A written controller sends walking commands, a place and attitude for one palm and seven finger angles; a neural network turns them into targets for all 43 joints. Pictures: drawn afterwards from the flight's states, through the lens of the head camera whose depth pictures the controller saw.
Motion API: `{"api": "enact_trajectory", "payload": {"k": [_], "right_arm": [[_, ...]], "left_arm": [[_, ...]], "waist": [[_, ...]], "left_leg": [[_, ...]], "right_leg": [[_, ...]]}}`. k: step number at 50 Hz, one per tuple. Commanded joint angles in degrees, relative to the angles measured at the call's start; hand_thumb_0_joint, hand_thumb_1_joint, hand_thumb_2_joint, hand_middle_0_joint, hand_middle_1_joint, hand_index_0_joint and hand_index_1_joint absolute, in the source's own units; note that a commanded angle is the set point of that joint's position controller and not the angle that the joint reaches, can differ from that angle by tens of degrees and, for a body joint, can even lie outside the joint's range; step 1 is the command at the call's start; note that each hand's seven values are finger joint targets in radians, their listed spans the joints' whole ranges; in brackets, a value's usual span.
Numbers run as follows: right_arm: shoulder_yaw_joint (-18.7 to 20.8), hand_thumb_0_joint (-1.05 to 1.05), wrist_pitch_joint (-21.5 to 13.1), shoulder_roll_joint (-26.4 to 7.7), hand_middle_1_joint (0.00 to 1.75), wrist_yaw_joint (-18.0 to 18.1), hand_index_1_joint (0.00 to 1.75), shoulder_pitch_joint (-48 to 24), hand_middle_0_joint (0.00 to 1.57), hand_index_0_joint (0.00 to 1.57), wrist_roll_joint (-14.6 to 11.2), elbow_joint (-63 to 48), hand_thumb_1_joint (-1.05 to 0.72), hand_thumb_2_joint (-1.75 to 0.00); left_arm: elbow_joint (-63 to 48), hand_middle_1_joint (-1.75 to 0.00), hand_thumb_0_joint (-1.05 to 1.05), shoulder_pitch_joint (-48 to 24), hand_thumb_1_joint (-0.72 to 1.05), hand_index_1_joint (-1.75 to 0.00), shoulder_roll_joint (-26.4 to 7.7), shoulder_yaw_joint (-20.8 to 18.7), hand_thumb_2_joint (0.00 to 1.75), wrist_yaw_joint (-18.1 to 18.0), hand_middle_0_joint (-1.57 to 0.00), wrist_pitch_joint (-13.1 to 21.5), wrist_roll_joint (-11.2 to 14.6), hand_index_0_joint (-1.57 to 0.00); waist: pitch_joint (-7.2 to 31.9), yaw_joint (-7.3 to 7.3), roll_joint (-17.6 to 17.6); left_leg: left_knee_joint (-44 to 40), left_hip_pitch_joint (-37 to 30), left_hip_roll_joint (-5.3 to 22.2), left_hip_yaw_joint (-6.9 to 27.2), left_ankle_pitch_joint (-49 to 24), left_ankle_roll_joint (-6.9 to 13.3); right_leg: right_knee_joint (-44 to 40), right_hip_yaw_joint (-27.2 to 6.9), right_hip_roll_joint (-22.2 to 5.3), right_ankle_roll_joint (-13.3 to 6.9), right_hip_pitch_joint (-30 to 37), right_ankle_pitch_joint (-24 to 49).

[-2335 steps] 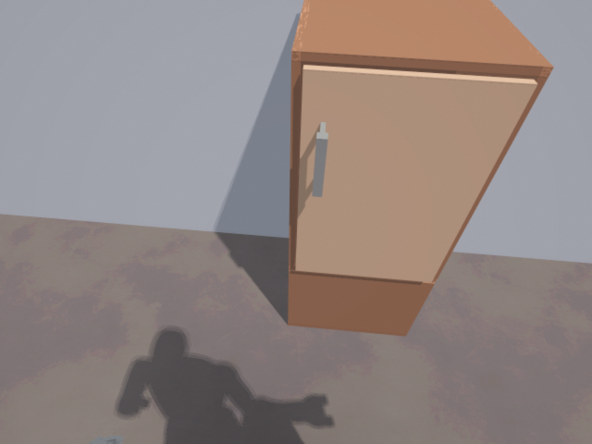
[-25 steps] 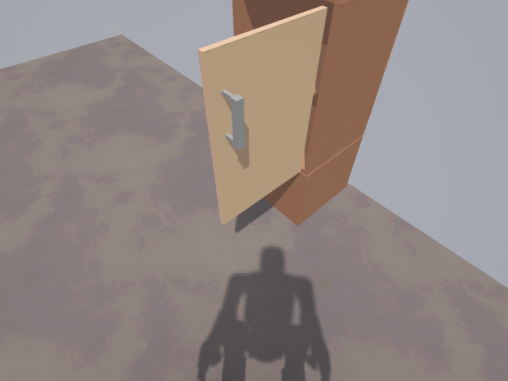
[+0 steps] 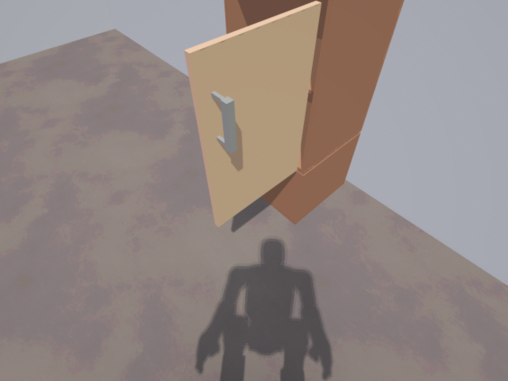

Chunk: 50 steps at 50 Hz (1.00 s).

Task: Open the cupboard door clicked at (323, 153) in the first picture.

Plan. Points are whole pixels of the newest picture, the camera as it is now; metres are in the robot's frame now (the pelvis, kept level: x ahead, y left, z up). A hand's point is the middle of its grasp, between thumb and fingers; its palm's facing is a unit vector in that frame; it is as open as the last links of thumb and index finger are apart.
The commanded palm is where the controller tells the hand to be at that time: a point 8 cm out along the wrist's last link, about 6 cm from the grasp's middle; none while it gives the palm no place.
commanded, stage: look to check the result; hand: left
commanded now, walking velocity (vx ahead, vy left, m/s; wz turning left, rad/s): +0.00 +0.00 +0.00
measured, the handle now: (223, 122) +0.64 +0.10 +0.03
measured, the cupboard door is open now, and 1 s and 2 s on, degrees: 90 90 90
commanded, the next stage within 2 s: stand and wait in 0.22 s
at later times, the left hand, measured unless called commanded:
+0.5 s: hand out of the picture +0.02 +0.17 -0.17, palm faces +0.02 -0.98 -0.20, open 7.4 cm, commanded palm none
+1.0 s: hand out of the picture +0.05 +0.18 -0.17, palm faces +0.01 -0.97 -0.24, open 7.4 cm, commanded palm none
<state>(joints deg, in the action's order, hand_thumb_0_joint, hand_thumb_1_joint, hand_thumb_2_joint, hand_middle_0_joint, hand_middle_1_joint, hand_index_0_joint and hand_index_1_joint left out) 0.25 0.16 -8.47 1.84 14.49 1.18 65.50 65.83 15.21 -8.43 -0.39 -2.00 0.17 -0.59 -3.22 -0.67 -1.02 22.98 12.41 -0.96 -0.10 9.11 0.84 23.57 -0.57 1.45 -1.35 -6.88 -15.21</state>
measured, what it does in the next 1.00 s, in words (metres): stands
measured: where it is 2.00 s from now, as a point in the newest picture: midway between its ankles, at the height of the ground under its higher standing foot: outside the picture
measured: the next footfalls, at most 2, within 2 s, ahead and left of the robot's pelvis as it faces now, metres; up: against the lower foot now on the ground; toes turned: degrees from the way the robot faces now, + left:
none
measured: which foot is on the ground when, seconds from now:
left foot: down 0.00-1.00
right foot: down 0.00-1.00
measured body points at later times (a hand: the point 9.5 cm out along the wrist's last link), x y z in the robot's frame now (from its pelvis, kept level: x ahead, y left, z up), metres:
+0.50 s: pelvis +0.02 -0.01 +0.00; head +0.04 -0.01 +0.45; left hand +0.02 +0.22 -0.16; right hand +0.03 -0.24 -0.16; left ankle +0.04 +0.11 -0.74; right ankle -0.03 -0.11 -0.74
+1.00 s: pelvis +0.03 -0.01 +0.00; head +0.04 -0.02 +0.45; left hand +0.05 +0.23 -0.15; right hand +0.06 -0.26 -0.16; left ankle +0.04 +0.11 -0.74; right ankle -0.03 -0.11 -0.74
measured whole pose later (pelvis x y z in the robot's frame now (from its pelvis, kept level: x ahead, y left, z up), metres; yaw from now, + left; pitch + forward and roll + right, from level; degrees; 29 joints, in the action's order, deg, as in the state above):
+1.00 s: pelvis +0.03 -0.01 +0.00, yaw +0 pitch -2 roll +0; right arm 0.3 -0.1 -12.3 1.7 10.5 1.1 65.4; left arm 65.0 12.3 -11.8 -0.6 -1.5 0.8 -0.5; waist -3.6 -0.4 -0.2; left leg 21.0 9.2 -0.1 0.3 10.3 -0.3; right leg 19.6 -0.3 2.3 -2.5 -2.8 -15.3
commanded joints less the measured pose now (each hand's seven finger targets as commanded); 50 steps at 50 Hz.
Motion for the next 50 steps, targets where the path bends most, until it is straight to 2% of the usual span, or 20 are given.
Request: {"api": "enact_trajectory", "payload": {"k": [1,5,14,22,24,32,43,50], "right_arm": [[0.9,0.00,-0.6,-5.5,0.30,0.5,0.30,3.0,0.20,0.20,-0.2,-1.2,-0.90,-0.90],[1.0,0.00,-0.5,-6.1,0.30,0.5,0.30,2.6,0.20,0.20,-0.3,-1.2,-0.90,-0.90],[1.0,0.00,-0.5,-6.3,0.30,0.5,0.30,1.6,0.20,0.20,-0.2,-1.0,-0.90,-0.90],[1.3,0.00,-0.8,-7.6,0.30,0.7,0.30,0.8,0.20,0.20,-0.2,-1.3,-0.90,-0.90],[1.2,0.00,-0.8,-7.9,0.30,0.7,0.30,0.5,0.20,0.20,-0.2,-1.3,-0.90,-0.90],[1.3,0.00,-0.8,-9.0,0.30,0.6,0.30,-0.3,0.20,0.20,-0.2,-1.7,-0.90,-0.90],[1.5,0.00,-0.9,-10.7,0.30,0.6,0.30,-1.6,0.20,0.20,-0.3,-1.9,-0.90,-0.90],[1.4,0.00,-0.9,-11.8,0.30,0.5,0.30,-2.6,0.20,0.20,-0.3,-2.1,-0.90,-0.90]], "left_arm": [[-0.9,-0.30,0.00,3.8,0.90,-0.30,-6.0,-1.1,0.90,-0.3,-0.20,0.8,0.3,-0.20],[-1.1,-0.30,0.00,3.9,0.90,-0.30,-6.5,-1.2,0.90,-0.4,-0.20,1.0,0.3,-0.20],[-1.2,-0.30,0.00,3.3,0.90,-0.30,-6.9,-1.1,0.90,-0.3,-0.20,1.1,0.3,-0.20],[-1.5,-0.30,0.00,2.5,0.90,-0.30,-7.8,-1.5,0.90,-0.3,-0.20,1.4,0.3,-0.20],[-1.5,-0.30,0.00,2.2,0.90,-0.30,-8.0,-1.5,0.90,-0.2,-0.20,1.3,0.3,-0.20],[-1.7,-0.30,0.00,1.5,0.90,-0.30,-9.2,-1.6,0.90,-0.1,-0.20,1.5,0.3,-0.20],[-2.4,-0.30,0.00,0.0,0.90,-0.30,-10.9,-1.9,0.90,0.0,-0.20,1.6,0.3,-0.20],[-2.4,-0.30,0.00,-0.6,0.90,-0.30,-11.6,-1.9,0.90,0.1,-0.20,1.7,0.3,-0.20]], "waist": [[-0.3,0.17,1.0],[-0.4,0.34,2.0],[-0.9,0.23,0.8],[0.7,0.17,0.7],[0.2,0.16,0.0],[0.3,0.26,1.5],[1.5,0.23,1.6],[1.4,0.40,0.9]], "left_leg": [[-3.2,-3.8,6.1,5.2,-5.4,1.1],[-3.0,-4.3,6.2,4.9,-6.3,1.2],[-3.2,-4.7,6.1,4.7,-5.9,0.9],[-2.8,-5.7,6.4,4.7,-8.9,1.0],[-3.0,-5.7,6.4,4.7,-8.4,0.9],[-3.1,-6.1,6.5,4.7,-9.1,0.9],[-3.2,-7.0,6.7,4.9,-10.2,0.8],[-3.7,-7.4,6.9,5.0,-9.7,0.8]], "right_leg": [[-5.4,-4.5,-6.3,-1.2,-4.6,6.5],[-5.8,-4.6,-6.3,-1.2,-4.2,7.6],[-6.4,-4.9,-6.6,-1.3,-4.0,8.0],[-6.1,-4.8,-6.7,-1.5,-2.1,12.3],[-6.4,-4.8,-6.6,-1.4,-2.2,11.6],[-6.7,-4.5,-7.0,-1.4,-1.5,13.3],[-7.0,-4.7,-7.2,-1.4,-0.2,15.2],[-7.6,-4.9,-7.0,-1.5,-0.5,13.5]]}}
